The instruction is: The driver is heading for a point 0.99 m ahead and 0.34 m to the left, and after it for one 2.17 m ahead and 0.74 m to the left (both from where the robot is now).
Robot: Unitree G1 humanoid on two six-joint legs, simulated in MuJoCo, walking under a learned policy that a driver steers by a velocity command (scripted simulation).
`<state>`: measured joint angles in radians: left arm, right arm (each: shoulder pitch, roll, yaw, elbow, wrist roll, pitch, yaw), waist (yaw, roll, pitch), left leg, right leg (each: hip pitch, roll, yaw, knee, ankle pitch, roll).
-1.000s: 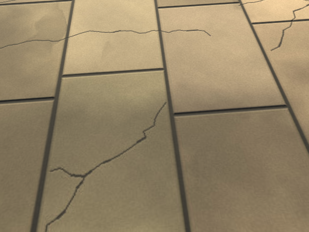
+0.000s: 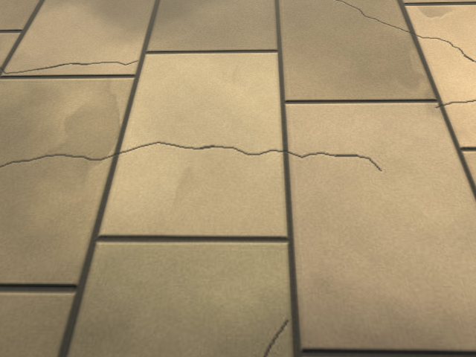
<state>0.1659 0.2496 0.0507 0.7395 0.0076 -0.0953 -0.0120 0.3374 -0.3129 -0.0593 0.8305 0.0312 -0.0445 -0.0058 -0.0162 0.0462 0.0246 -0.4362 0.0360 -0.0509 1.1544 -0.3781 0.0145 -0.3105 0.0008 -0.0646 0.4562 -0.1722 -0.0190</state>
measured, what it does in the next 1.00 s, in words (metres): walks ahead, turning left: left foot, then right foot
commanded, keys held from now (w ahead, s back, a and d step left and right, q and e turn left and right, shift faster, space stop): w+q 0.84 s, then w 0.16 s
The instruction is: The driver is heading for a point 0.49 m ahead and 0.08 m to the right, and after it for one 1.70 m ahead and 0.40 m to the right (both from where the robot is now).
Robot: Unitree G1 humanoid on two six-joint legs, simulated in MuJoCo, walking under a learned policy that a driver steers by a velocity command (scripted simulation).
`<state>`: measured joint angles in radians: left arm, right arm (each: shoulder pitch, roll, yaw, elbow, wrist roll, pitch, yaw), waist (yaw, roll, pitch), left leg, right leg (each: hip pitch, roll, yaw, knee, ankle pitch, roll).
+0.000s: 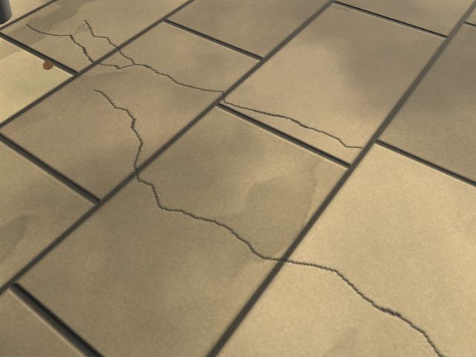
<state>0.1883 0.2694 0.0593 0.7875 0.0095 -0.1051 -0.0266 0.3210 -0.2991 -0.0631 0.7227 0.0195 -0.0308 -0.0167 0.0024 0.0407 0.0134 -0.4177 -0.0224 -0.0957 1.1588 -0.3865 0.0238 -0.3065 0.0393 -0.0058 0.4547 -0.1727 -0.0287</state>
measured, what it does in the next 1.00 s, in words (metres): walks ahead, turning right: left foot, then right foot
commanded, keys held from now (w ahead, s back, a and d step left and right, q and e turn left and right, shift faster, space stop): w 0.32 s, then w+e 0.08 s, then e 0.60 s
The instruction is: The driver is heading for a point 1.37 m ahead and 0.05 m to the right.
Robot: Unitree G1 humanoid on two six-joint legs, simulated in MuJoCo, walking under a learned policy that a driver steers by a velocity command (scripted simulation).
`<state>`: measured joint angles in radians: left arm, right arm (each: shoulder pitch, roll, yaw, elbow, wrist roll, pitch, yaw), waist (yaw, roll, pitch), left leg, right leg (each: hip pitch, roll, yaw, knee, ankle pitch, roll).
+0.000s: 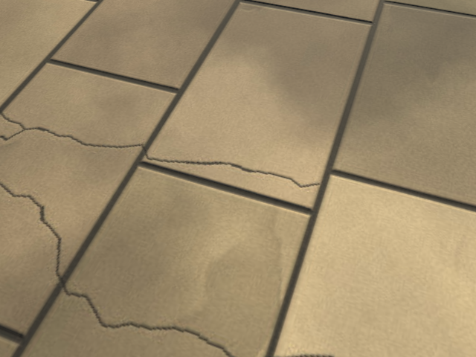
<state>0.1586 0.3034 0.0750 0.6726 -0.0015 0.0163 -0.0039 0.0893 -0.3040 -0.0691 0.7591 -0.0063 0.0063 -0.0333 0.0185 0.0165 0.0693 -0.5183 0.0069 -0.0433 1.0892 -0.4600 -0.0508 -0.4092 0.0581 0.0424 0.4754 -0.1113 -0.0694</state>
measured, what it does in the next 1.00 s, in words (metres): steps on the spot, turning right: left foot, then right foot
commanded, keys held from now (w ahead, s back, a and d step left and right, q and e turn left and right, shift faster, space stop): e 0.38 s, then no key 0.42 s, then w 0.20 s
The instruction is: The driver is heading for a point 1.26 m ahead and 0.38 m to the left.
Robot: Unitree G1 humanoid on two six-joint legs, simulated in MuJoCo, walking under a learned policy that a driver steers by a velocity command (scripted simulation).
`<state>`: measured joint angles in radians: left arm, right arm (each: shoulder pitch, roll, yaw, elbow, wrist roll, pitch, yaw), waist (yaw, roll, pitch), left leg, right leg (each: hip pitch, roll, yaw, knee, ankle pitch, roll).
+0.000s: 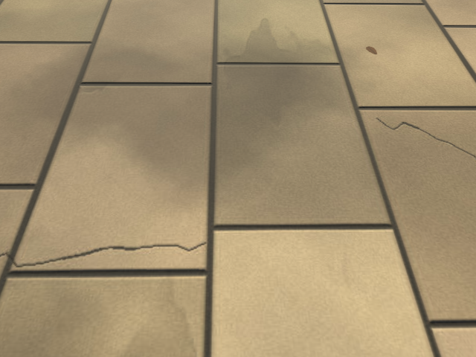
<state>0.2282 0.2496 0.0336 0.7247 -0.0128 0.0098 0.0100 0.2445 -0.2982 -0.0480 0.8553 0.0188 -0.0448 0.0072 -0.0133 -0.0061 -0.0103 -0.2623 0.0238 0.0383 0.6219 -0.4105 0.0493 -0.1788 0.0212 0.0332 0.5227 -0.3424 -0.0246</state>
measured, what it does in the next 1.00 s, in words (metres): walks ahead: right foot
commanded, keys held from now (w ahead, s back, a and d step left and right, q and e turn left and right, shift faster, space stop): w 0.54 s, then w+q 0.46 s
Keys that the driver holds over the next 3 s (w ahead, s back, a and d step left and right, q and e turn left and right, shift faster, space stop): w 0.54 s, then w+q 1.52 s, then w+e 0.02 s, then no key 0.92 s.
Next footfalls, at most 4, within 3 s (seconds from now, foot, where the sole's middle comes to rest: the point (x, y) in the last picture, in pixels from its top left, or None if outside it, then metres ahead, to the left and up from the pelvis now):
0.50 right None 0.40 -0.12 -0.77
1.04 left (193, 311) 0.68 0.14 -0.77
1.52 right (226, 222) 1.02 0.05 -0.77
2.04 left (112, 208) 1.08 0.45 -0.77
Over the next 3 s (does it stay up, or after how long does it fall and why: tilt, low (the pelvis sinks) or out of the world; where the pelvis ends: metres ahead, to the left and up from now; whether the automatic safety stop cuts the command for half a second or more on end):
stays up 1.20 0.42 0.00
